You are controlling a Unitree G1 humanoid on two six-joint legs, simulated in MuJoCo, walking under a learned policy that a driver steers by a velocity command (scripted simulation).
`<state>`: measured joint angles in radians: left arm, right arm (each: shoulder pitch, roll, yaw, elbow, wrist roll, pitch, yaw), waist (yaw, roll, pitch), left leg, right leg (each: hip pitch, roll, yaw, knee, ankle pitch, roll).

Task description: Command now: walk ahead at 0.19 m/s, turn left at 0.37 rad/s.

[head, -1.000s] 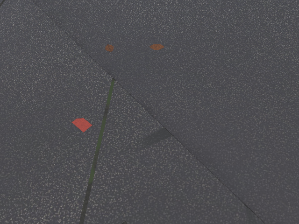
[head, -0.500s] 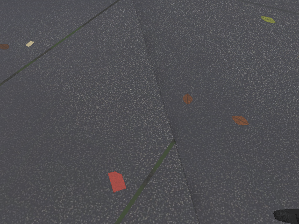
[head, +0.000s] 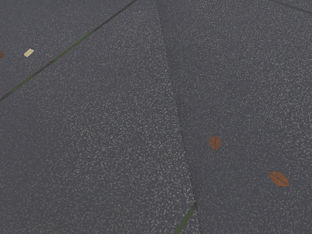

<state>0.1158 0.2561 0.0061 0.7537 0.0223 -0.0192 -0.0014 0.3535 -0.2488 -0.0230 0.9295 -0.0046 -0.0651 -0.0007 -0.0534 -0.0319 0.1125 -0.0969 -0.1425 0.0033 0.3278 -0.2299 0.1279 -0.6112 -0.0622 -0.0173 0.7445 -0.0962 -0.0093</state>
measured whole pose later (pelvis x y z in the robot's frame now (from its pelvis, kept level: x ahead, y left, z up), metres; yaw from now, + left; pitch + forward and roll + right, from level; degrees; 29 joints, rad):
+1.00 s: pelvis +0.16 +0.05 -0.01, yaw +50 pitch +3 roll -1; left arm 0.14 0.30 0.04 0.64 0.03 -0.03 0.02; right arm 0.27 -0.32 -0.09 0.67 -0.01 0.00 0.03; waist -0.03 0.01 -0.03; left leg -0.36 -0.17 -0.23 0.79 -0.43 0.08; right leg -0.33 0.02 0.02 0.54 -0.26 0.01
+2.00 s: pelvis +0.31 +0.85 -0.02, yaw +108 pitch +1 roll -3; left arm 0.24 0.31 0.05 0.70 0.05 -0.06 0.02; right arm 0.25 -0.38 -0.06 0.75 -0.03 -0.03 0.03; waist -0.01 0.05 0.04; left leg -0.44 -0.06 -0.05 1.36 -0.29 0.13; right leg -0.31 -0.03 -0.12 0.58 -0.28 0.02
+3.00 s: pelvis -0.07 +1.54 -0.16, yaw +164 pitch +1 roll -3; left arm 0.37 0.24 0.06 0.86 0.04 -0.10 0.00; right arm 0.23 -0.33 -0.07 0.81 -0.05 -0.02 0.01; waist -0.02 0.09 -0.04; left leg -0.61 -0.06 -0.05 1.55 -0.36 0.12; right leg -0.14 0.07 0.00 0.53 -0.41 -0.02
